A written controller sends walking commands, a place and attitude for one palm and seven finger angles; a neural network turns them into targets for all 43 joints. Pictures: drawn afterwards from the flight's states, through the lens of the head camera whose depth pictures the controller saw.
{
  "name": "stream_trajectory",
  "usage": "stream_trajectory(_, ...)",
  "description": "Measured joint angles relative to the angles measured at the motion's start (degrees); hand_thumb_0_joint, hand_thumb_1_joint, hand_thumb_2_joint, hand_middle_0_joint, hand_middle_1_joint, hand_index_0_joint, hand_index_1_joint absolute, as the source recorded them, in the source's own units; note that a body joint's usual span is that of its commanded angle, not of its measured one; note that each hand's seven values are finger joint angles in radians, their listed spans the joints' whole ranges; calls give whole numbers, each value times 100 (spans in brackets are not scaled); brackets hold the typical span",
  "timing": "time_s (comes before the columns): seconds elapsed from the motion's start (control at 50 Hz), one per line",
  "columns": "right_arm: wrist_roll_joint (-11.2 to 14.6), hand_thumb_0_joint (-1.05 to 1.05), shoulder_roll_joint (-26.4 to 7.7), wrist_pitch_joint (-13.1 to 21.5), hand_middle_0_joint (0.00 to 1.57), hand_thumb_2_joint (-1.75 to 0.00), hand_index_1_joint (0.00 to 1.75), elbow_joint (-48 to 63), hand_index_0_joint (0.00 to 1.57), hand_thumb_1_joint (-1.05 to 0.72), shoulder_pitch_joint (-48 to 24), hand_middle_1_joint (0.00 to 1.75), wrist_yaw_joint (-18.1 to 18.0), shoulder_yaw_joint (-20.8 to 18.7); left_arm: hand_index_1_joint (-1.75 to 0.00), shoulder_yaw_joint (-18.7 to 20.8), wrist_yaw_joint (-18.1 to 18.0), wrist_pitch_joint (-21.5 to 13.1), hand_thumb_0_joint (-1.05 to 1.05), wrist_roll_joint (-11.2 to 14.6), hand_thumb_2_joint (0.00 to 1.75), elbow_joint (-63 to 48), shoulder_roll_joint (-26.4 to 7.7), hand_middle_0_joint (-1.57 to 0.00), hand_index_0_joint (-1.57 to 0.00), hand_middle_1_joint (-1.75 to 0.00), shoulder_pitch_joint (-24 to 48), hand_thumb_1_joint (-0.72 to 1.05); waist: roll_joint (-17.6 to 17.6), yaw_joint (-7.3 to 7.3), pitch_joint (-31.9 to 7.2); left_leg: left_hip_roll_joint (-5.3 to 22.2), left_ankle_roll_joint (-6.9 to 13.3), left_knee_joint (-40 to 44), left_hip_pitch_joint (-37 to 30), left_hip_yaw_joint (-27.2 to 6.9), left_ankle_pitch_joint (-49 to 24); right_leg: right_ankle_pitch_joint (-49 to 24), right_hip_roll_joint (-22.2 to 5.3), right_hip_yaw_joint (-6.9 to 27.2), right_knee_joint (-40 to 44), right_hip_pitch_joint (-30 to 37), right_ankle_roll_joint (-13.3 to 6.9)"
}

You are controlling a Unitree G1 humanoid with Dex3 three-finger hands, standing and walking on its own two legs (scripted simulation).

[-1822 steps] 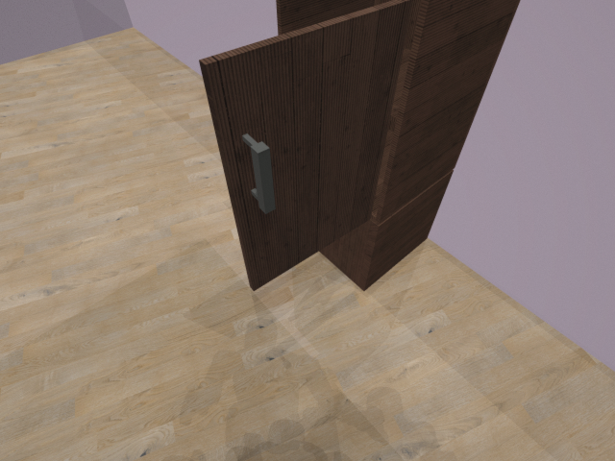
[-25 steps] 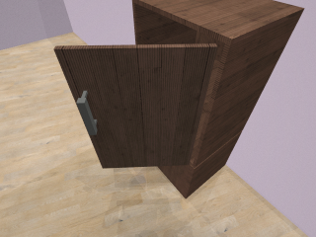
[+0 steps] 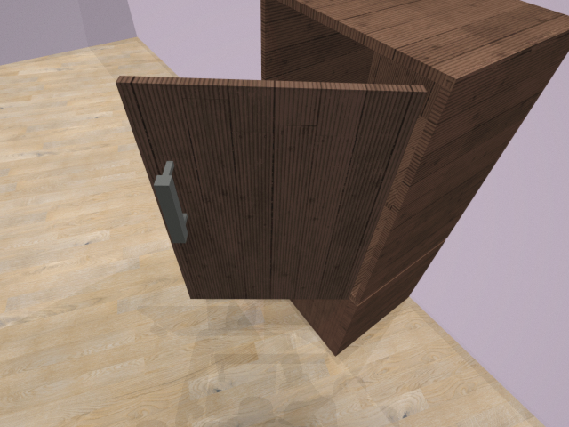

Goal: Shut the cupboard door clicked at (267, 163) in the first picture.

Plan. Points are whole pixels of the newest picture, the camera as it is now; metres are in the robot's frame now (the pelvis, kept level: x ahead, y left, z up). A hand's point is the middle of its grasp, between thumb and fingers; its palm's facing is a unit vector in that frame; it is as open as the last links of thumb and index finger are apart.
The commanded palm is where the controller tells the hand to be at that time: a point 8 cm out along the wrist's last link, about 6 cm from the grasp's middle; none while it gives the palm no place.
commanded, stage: look again from close up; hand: left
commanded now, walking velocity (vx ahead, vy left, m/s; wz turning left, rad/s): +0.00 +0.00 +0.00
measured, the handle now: (174, 203) +0.44 +0.22 +0.04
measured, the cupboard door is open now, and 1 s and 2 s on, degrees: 55 55 55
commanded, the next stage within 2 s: raise the hand and make a fist in 0.20 s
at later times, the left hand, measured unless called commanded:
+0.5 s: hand (155, 350) +0.21 +0.19 +0.00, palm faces +0.26 -0.96 -0.10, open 7.1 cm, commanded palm +0.11 +0.24 -0.06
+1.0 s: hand (189, 380) +0.18 +0.14 -0.02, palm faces -0.08 -1.00 -0.03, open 4.8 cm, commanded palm +0.14 +0.22 -0.02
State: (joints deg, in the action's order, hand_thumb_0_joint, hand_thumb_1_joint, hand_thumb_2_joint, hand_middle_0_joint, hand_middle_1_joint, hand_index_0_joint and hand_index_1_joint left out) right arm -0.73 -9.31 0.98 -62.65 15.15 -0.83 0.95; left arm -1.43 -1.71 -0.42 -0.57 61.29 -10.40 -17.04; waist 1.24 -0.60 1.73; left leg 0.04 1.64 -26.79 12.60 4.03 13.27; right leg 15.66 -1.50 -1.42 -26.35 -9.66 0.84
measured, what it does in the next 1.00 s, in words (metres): lowers itself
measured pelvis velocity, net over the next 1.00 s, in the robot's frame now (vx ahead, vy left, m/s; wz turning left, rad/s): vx -0.03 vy -0.03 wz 0.06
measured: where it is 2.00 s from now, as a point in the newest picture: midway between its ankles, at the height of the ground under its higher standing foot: outside the picture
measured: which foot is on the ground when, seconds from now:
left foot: down 0.00-1.00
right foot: down 0.00-1.00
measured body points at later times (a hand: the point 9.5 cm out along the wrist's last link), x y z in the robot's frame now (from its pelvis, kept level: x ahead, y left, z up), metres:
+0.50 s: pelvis +0.01 +0.00 -0.02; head +0.00 +0.00 +0.43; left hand +0.20 +0.24 +0.00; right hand +0.13 -0.24 -0.12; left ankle +0.01 +0.10 -0.74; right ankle +0.00 -0.12 -0.74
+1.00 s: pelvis -0.03 -0.03 -0.09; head +0.02 -0.04 +0.36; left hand +0.18 +0.20 -0.02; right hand +0.19 -0.23 -0.16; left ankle +0.01 +0.10 -0.74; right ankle +0.00 -0.12 -0.74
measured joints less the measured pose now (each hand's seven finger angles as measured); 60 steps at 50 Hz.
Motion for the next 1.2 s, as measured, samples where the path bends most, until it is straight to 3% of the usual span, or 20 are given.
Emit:
stream_trajectory(0.32,21,1,-57,55,20,-90,30,-4,20,-91,-320,30,-17,-5,-30,13,-56,-53,0,-39,90,104,-20,-20,-20,-30,149,90,34,-30,-22,-66,67,30,-102,17,108,57,-66,12,135,156,92)
stream_trajectory(0.34,52,1,-64,174,20,-90,30,235,20,-91,-249,30,-70,12,-30,312,-17,335,0,88,90,-898,-1,-20,-21,-30,-118,90,35,8,73,-56,64,-104,-49,-5,159,83,-60,-12,-13,98,78)
stream_trajectory(0.36,162,1,-77,478,20,-90,30,525,20,-91,-107,30,-192,74,-30,367,-113,427,1,280,90,-2097,-52,-20,-21,-31,-457,90,59,4,145,-63,59,-229,-3,-5,214,165,-77,-28,-380,-67,22)
stream_trajectory(0.4,244,1,-91,1077,20,-90,30,883,20,-91,156,30,-313,79,-30,342,-389,86,1,604,90,-3888,-185,-21,-21,-31,-916,91,118,-10,28,-145,36,-325,33,14,274,289,-142,-5,-979,-372,-72)
stream_trajectory(0.44,249,1,-154,1382,20,-90,30,1254,20,-91,346,30,-214,-29,-32,322,-513,-129,1,768,90,-4951,-185,-21,-22,-32,-893,91,53,85,-232,-239,34,-484,198,-74,319,377,-175,-48,-1105,-531,-129)
stream_trajectory(0.48,210,1,-260,1547,20,-90,30,1592,20,-91,343,30,-115,-105,-33,409,-400,-640,1,834,90,-5390,-61,-23,-23,-34,-576,91,-69,187,-486,-279,46,-873,593,-157,449,689,-195,-59,-1117,-686,-80)
stream_trajectory(0.52,165,1,-330,1575,20,-90,30,1866,20,-91,140,30,-11,-171,-36,567,-58,-1352,1,981,90,-5435,115,-25,-26,-36,-309,91,-205,257,-677,-195,23,-1291,1081,-177,588,736,-123,-66,-1447,-1149,-25)
stream_trajectory(0.58,75,1,-265,1537,20,-90,30,2286,20,-91,-177,30,131,-262,-40,774,883,-2519,0,1257,90,-5387,200,-29,-30,-41,-297,91,-48,246,-875,-78,-56,-1967,1918,-116,791,890,-33,3,-2215,-2067,-100)
stream_trajectory(0.64,84,1,-266,1432,20,-90,30,2748,20,-90,-368,30,181,-340,-46,908,1680,-3049,0,1399,90,-5167,132,-34,-35,-46,-541,91,226,126,-850,8,-120,-2659,2629,-138,1011,1137,33,-17,-2947,-2795,-230)
stream_trajectory(0.68,100,1,-372,1387,20,-90,30,3028,20,-90,-439,30,149,-386,-49,991,1867,-2931,0,1444,90,-5087,54,-38,-38,-50,-807,90,284,16,-791,52,-178,-3087,3033,-229,1148,1287,65,-105,-3333,-3150,-289)
stream_trajectory(0.74,99,1,-547,1420,20,-90,30,3242,20,-90,-510,30,62,-451,-55,1143,1711,-2761,1,1496,90,-5284,-92,-43,-44,-56,-1255,90,185,-156,-803,108,-244,-3631,3555,-437,1325,1465,117,-307,-3740,-3546,-348)
stream_trajectory(0.82,101,2,-640,1584,20,-90,30,3163,20,-90,-615,30,-111,-384,-63,1240,1454,-3174,2,1727,90,-6152,-207,-50,-51,-64,-1487,90,-61,-348,-871,142,-292,-4129,3969,-689,1494,1623,161,-549,-4071,-3805,-411)
stream_trajectory(0.86,121,2,-626,1633,20,-90,30,3088,20,-91,-673,30,-188,-275,-67,1162,1566,-3398,2,1855,90,-6530,-211,-54,-54,-67,-1271,90,-203,-383,-891,152,-295,-4292,4079,-768,1549,1667,178,-623,-4175,-3865,-425)
stream_trajectory(0.9,172,2,-555,1616,20,-90,30,3050,20,-90,-702,30,-256,-147,-71,1014,1808,-3352,2,1906,90,-6691,-222,-57,-58,-71,-883,90,-329,-358,-897,163,-296,-4362,4119,-797,1571,1679,191,-649,-4216,-3886,-421)
stream_trajectory(0.94,240,2,-424,1514,20,-90,30,3070,20,-90,-655,30,-304,-34,-75,864,2066,-2921,1,1863,90,-6626,-271,-61,-61,-75,-484,90,-388,-289,-915,174,-296,-4307,4086,-752,1551,1653,198,-602,-4182,-3885,-410)
stream_trajectory(1.0,326,2,-226,1236,20,-90,30,3207,21,-90,-428,30,-337,67,-81,745,2238,-1776,1,1783,90,-6352,-349,-66,-67,-81,-174,90,-400,-121,-904,176,-291,-4002,3825,-599,1467,1568,191,-452,-3968,-3719,-373)
stream_trajectory(1.04,336,2,-141,1060,20,-90,30,3296,21,-90,-213,30,-338,77,-85,807,2069,-1143,1,1788,90,-6289,-331,-70,-71,-85,-272,90,-373,-7,-902,169,-268,-3718,3561,-475,1406,1501,182,-330,-3752,-3528,-329)
stream_trajectory(1.08,314,2,-102,955,20,-90,30,3326,21,-90,7,30,-339,36,-89,967,1715,-924,1,1814,90,-6382,-253,-74,-74,-89,-528,90,-321,47,-897,174,-239,-3455,3298,-371,1359,1435,189,-228,-3529,-3321,-295)
stream_trajectory(1.12,276,2,-116,926,20,-90,30,3303,21,-90,209,30,-324,-43,-93,1153,1353,-1103,1,1800,90,-6557,-185,-78,-78,-93,-804,90,-269,35,-898,176,-219,-3271,3113,-323,1331,1384,195,-181,-3347,-3154,-281)
stream_trajectory(1.2,189,2,-310,1026,20,-90,30,3155,20,-90,390,30,-252,-153,-101,1355,1083,-1984,1,1712,90,-6835,-192,-85,-85,-101,-1115,90,-233,-34,-898,132,-177,-3225,3114,-371,1320,1362,159,-231,-3236,-3093,-253)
